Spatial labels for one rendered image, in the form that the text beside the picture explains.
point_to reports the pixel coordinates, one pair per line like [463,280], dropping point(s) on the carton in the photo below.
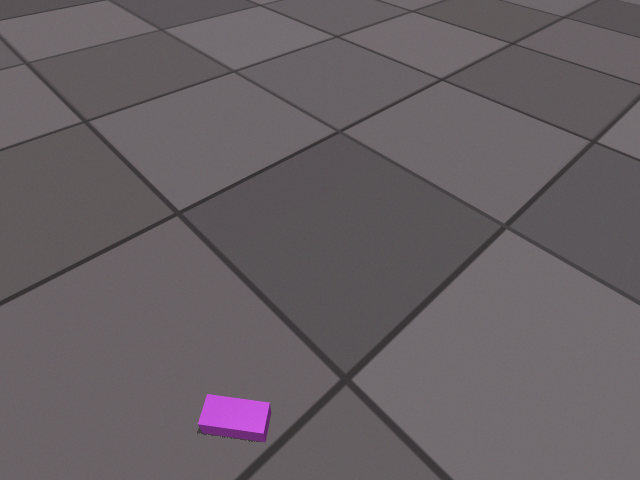
[235,417]

